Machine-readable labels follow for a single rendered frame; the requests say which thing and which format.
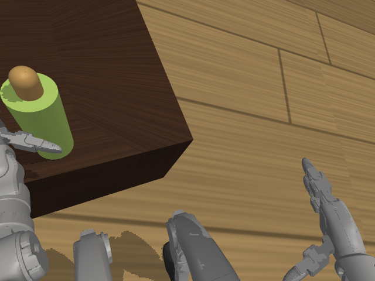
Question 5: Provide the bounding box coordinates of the bottle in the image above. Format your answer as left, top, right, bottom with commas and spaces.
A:
0, 66, 74, 160

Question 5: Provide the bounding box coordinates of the right robot foot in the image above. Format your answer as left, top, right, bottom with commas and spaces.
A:
163, 242, 176, 281

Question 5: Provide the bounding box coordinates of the right robot arm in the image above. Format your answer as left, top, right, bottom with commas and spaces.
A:
335, 253, 375, 281

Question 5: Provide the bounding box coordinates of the right robot hand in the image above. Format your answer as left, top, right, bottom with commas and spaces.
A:
282, 158, 367, 281

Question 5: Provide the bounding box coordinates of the left robot arm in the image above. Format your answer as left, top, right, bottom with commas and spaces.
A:
0, 144, 49, 281

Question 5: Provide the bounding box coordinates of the left robot hand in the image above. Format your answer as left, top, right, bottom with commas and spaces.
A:
0, 119, 62, 153

